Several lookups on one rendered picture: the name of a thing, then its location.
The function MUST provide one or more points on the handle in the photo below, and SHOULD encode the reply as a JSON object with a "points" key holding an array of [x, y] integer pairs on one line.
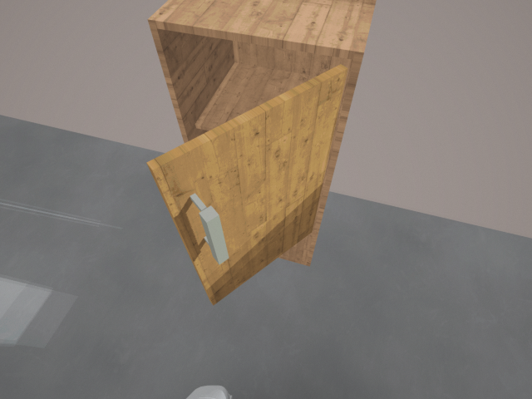
{"points": [[213, 230]]}

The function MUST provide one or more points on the cupboard door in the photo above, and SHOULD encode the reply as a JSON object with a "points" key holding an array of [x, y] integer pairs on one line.
{"points": [[262, 172]]}

